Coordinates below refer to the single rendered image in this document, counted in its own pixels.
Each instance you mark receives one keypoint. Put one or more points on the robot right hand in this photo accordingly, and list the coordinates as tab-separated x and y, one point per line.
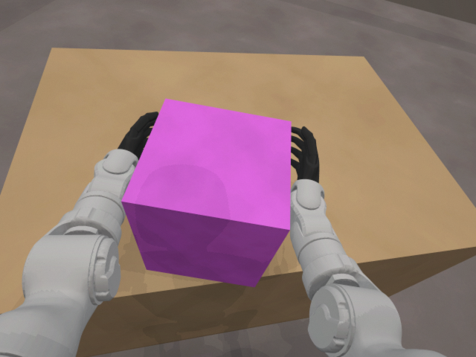
308	168

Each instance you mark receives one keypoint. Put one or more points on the robot left upper arm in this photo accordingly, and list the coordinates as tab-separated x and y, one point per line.
67	277

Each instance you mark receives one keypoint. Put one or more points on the robot right forearm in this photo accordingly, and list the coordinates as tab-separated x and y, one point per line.
317	247

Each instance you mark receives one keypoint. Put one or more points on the robot left forearm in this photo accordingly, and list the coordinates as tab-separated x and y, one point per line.
99	210

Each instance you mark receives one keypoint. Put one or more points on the robot left hand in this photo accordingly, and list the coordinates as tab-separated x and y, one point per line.
136	138

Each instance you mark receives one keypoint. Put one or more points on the pedestal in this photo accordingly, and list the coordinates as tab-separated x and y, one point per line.
396	209

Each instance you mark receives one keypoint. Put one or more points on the robot right upper arm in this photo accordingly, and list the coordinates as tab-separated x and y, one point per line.
349	321

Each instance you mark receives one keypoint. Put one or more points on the carton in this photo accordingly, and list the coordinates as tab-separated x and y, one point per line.
210	195

